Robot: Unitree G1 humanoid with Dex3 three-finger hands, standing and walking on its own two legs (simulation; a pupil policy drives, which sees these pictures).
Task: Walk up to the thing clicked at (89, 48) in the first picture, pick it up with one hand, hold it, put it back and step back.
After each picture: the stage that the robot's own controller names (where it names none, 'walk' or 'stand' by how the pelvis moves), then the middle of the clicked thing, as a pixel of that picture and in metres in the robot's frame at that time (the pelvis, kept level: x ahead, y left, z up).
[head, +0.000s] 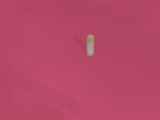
stand; (90, 45) +1.27 -0.07 -0.65
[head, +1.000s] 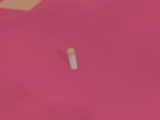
walk; (72, 59) +1.14 +0.22 -0.63
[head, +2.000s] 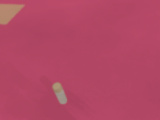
walk; (60, 93) +0.69 +0.30 -0.65
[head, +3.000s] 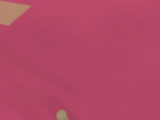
stand; out of the picture +0.45 +0.19 -0.63
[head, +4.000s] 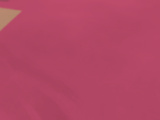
stand; out of the picture +0.40 +0.21 -0.65
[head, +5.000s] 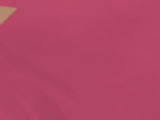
stand; out of the picture +0.36 +0.22 -0.66
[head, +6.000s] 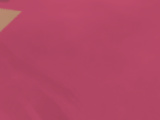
stand; out of the picture +0.39 +0.22 -0.66
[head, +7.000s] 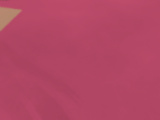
stand; out of the picture +0.38 +0.22 -0.66
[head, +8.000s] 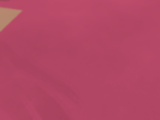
go down; out of the picture +0.38 +0.22 -0.66
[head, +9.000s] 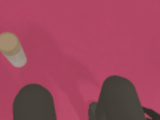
go down; (14, 52) +0.46 +0.24 -0.26
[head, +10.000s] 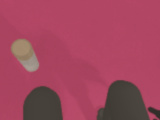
approach; (27, 57) +0.46 +0.23 -0.27
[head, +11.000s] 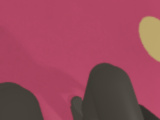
close in; out of the picture +0.45 +0.28 -0.16
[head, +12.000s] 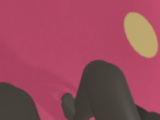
close; out of the picture +0.44 +0.29 -0.16
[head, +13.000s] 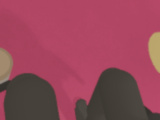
lift; out of the picture +0.34 +0.24 -0.13
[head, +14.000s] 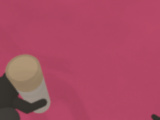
lift; (33, 89) +0.31 +0.17 +0.05
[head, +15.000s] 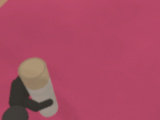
hold; (42, 91) +0.32 +0.15 +0.03
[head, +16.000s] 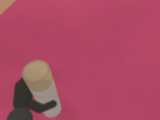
hold; (45, 93) +0.31 +0.14 +0.03
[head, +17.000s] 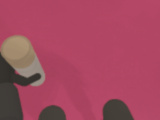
crouch; (28, 66) +0.40 +0.18 -0.04
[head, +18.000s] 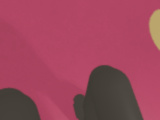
lower; out of the picture +0.45 +0.25 -0.14
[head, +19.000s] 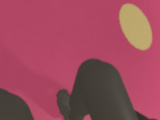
lower; out of the picture +0.45 +0.28 -0.17
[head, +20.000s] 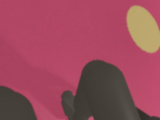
lower; out of the picture +0.44 +0.27 -0.17
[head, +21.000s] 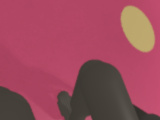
lower; out of the picture +0.44 +0.28 -0.16
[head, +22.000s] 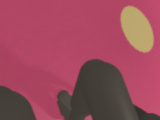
rest; out of the picture +0.44 +0.28 -0.17
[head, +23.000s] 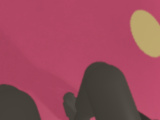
withdraw; out of the picture +0.45 +0.25 -0.18
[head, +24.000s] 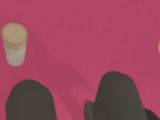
stand; (15, 48) +0.46 +0.22 -0.20
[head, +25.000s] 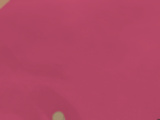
stand; out of the picture +0.40 +0.16 -0.57
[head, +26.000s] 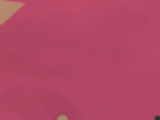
stand; out of the picture +0.41 +0.16 -0.60
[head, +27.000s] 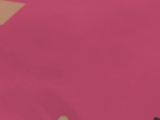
stand; out of the picture +0.40 +0.16 -0.60
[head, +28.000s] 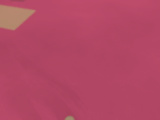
stand; out of the picture +0.43 +0.15 -0.65
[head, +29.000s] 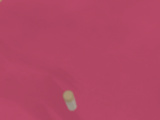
walk; (70, 101) +0.49 +0.14 -0.63
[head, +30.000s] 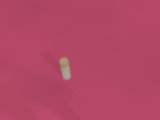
walk; (65, 69) +0.76 +0.14 -0.62
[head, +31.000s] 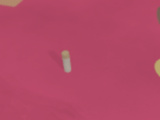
stand; (66, 61) +1.05 +0.20 -0.64
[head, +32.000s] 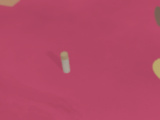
stand; (65, 62) +1.04 +0.19 -0.66
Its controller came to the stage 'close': yes
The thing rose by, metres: 0.68
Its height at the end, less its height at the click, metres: +0.00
